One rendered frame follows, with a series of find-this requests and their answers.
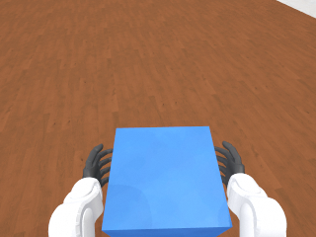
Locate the robot right hand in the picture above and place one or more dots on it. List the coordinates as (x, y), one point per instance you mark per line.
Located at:
(233, 162)

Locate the left robot forearm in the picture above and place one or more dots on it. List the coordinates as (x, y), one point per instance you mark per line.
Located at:
(77, 215)

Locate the right robot forearm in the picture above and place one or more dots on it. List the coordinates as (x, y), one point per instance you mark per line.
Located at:
(259, 215)

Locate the robot left hand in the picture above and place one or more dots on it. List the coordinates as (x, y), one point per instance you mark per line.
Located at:
(93, 164)

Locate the carton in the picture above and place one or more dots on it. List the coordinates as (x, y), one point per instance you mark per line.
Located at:
(165, 182)

